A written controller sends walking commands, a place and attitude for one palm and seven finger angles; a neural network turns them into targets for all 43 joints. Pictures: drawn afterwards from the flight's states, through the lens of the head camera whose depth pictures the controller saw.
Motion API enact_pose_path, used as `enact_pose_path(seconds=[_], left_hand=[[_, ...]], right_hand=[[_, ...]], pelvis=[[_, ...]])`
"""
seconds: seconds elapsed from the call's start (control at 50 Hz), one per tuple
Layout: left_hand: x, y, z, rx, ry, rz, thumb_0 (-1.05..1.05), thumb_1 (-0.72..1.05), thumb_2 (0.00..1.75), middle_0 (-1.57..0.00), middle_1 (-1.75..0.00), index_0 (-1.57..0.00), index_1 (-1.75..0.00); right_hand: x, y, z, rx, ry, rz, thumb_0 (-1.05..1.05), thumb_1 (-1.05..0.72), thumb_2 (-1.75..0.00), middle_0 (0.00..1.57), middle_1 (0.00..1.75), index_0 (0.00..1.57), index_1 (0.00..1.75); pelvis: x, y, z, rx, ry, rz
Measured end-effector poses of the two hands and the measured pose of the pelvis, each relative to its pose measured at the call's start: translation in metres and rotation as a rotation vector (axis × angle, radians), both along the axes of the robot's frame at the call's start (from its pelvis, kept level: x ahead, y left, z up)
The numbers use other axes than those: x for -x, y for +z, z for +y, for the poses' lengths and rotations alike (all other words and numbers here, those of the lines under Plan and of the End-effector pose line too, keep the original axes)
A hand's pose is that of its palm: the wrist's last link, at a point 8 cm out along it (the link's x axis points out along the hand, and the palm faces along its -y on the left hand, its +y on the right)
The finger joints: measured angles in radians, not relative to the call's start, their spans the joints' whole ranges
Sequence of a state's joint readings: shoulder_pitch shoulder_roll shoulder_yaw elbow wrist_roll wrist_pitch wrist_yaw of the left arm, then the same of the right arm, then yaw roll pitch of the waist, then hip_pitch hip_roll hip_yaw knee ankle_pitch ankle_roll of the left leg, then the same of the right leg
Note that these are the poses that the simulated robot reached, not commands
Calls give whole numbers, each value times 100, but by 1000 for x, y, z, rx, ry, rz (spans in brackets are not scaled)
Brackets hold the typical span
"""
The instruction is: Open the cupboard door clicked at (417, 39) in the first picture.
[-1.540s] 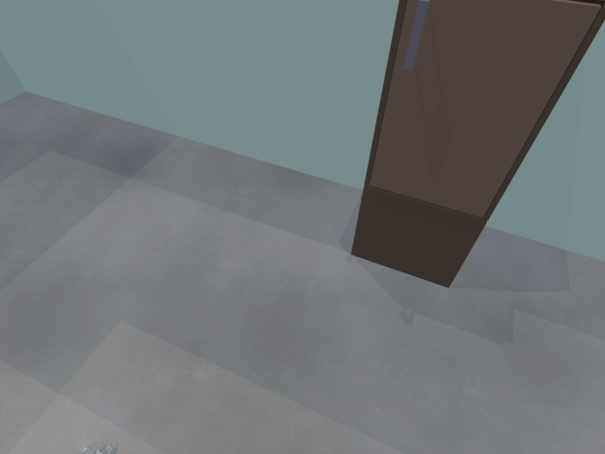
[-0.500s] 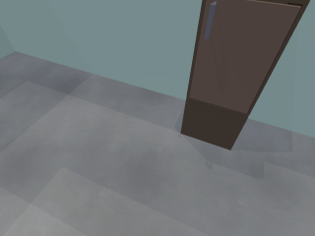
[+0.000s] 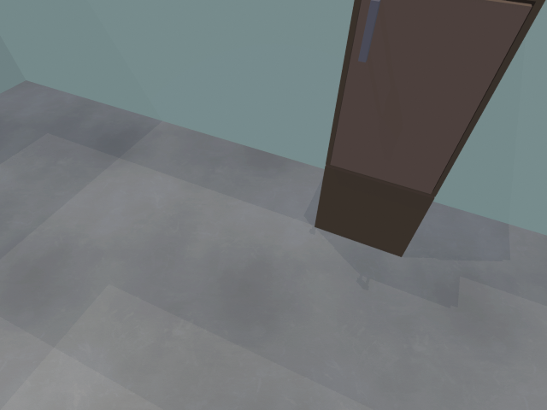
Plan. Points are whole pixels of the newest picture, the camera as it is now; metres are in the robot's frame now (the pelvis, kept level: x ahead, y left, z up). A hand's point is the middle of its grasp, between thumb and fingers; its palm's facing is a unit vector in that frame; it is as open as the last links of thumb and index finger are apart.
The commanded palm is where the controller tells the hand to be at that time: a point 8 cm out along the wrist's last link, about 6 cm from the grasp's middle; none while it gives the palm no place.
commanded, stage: walk to a spot facing it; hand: left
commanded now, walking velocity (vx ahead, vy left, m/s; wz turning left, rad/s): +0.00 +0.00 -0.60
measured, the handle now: (370, 29) +0.97 -0.19 +0.15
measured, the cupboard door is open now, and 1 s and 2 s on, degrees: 0 0 0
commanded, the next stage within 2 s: turn to face it in 0.36 s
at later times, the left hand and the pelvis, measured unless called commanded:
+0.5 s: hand out of the picture +0.05 +0.17 -0.17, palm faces -0.12 -0.96 -0.24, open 7.4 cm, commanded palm none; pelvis +0.00 -0.02 -0.01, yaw -11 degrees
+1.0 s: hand (176, 380) +0.20 +0.19 -0.18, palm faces -0.31 -0.93 -0.18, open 7.4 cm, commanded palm none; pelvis +0.09 +0.01 +0.00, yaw -21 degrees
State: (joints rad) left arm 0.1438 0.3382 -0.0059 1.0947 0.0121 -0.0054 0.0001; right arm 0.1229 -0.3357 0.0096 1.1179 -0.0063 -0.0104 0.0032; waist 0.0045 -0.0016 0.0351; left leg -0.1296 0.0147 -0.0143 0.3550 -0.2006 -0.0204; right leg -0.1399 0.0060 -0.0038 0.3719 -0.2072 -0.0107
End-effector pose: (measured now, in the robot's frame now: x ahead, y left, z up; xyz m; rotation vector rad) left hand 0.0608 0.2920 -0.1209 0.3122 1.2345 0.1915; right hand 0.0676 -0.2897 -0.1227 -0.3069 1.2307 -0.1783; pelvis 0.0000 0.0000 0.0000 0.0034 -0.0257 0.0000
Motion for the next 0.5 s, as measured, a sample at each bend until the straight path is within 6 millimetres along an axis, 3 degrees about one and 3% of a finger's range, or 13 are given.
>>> enact_pose_path(seconds=[0.18, 0.3, 0.4, 0.5], left_hand=[[-5, -7, -7, 5, -19, 22, 0, 90, 90, -20, -30, -20, -30], [-8, -21, -31, 45, -72, 45, 0, 90, 90, -20, -30, -20, -30], [-7, -27, -58, 72, -97, 29, 0, 90, 90, -20, -30, -20, -30], [7, -19, -75, 98, -80, 59, 0, 90, 90, -20, -30, -20, -30]], right_hand=[[-2, -5, 8, -10, -46, -39, 1, -90, -90, 20, 30, 20, 30], [21, -22, 21, -64, -123, -54, 0, -90, -90, 20, 30, 20, 30], [45, -45, 19, -117, -176, -21, 0, -90, -90, 20, 30, 20, 30], [49, -34, 15, -124, -202, 7, 1, -90, -90, 20, 30, 20, 30]], pelvis=[[1, -5, 1, -4, -57, 10], [8, -15, -4, -25, -120, 13], [7, -27, -15, -7, -156, -1], [0, -14, -18, -5, -189, 20]])
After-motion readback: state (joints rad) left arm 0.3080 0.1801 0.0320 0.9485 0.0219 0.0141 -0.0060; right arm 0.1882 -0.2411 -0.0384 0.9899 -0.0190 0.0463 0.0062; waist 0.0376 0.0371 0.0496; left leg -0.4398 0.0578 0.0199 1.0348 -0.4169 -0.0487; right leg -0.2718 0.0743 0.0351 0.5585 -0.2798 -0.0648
